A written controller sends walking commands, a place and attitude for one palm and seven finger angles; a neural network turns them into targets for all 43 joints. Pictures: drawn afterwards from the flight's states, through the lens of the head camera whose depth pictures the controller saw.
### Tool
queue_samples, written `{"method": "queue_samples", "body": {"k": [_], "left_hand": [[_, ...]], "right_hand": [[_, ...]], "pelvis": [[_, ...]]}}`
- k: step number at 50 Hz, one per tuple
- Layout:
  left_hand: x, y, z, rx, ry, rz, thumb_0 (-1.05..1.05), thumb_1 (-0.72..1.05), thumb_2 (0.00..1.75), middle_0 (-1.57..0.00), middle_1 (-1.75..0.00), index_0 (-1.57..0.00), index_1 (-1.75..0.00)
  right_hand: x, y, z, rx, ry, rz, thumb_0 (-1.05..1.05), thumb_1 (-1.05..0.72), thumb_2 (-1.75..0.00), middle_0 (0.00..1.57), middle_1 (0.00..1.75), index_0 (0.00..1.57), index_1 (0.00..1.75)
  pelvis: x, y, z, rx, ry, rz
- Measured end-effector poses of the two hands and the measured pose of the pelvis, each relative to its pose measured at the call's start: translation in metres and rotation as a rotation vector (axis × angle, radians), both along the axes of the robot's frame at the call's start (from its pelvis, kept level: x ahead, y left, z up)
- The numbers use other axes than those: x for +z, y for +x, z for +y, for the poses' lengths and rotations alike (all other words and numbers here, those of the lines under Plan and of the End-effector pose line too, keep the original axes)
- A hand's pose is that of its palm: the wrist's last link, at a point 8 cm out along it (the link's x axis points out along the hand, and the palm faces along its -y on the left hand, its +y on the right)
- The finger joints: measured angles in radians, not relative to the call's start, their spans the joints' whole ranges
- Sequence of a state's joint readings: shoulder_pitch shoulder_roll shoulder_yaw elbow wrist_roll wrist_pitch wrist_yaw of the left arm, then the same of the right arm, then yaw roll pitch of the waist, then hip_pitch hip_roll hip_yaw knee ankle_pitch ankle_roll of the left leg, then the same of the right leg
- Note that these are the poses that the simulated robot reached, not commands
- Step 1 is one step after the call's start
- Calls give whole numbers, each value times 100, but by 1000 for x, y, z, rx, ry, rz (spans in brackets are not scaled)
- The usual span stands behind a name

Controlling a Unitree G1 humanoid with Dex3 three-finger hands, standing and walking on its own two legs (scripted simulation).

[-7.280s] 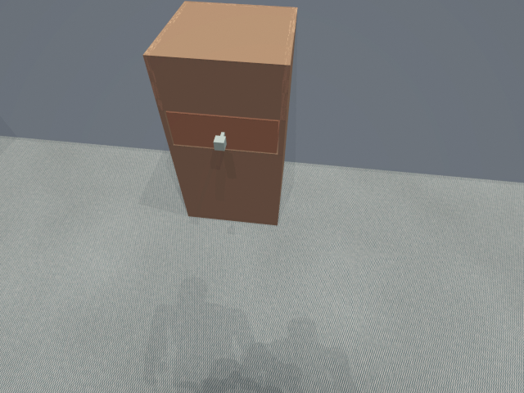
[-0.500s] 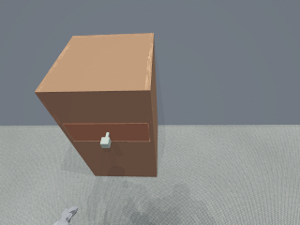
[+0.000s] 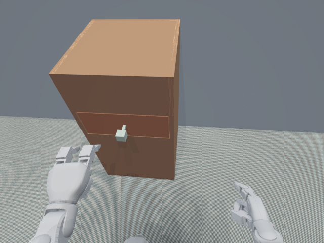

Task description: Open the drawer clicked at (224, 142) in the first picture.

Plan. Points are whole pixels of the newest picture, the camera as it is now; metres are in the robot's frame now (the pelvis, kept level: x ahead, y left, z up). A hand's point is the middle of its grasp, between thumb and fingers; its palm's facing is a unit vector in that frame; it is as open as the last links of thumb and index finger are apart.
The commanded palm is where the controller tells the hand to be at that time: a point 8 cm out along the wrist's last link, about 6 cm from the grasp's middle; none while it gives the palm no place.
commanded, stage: raise the hand with hooked fingers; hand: left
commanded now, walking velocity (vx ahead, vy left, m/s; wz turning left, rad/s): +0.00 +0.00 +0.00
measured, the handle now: (122, 132) +0.55 +0.26 -0.19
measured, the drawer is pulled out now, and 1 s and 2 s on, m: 0.00 0.00 0.00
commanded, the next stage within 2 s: move the hooked fingers above the handle in 1.26 s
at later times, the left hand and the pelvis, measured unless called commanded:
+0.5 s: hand (73, 149) +0.30 +0.26 +0.08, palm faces +0.11 -0.11 -0.99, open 12.7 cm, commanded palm +0.27 +0.26 +0.13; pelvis +0.02 +0.04 +0.03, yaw -1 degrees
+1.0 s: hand (72, 125) +0.34 +0.26 +0.12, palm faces +0.00 -0.09 -1.00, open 13.8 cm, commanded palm +0.31 +0.26 +0.17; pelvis +0.03 +0.02 +0.05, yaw +0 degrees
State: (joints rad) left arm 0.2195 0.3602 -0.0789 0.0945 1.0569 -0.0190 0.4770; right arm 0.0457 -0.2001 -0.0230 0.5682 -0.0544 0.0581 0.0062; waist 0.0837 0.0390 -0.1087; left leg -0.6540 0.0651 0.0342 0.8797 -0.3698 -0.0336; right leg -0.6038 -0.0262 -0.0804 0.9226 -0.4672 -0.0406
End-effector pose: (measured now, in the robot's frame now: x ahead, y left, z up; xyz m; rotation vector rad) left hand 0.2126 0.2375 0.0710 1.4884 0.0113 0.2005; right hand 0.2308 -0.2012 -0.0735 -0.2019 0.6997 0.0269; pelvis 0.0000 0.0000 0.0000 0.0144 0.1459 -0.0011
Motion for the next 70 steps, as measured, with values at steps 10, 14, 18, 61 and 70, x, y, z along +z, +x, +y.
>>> {"method": "queue_samples", "body": {"k": [10,14,18,61,70], "left_hand": [[11,33,-5,-22,-84,188,0,12,56,-27,-81,-27,-80],[17,31,-1,-88,-77,165,0,3,52,-29,-87,-28,-86],[32,37,12,-91,-49,70,0,-7,48,-29,-93,-29,-92],[99,101,13,-133,-28,84,0,-49,30,-32,-120,-32,-120],[99,107,19,-62,-24,92,0,-49,30,-32,-120,-32,-120]], "right_hand": [[-9,-62,6,-99,22,181,1,-91,-90,20,30,20,30],[-7,-74,-4,-119,-34,221,1,-91,-90,20,30,20,30],[-6,-72,-11,-130,-66,228,1,-91,-90,20,30,20,30],[9,-36,-19,-124,-25,223,1,-91,-90,20,30,20,30],[9,-30,-17,-132,2,206,1,-91,-90,20,30,20,30]], "pelvis": [[24,11,18,-31,1,-41],[27,13,24,-31,-5,-49],[26,14,29,-25,-12,-49],[46,33,18,-5,-7,-88],[45,34,17,-6,-5,-84]]}}
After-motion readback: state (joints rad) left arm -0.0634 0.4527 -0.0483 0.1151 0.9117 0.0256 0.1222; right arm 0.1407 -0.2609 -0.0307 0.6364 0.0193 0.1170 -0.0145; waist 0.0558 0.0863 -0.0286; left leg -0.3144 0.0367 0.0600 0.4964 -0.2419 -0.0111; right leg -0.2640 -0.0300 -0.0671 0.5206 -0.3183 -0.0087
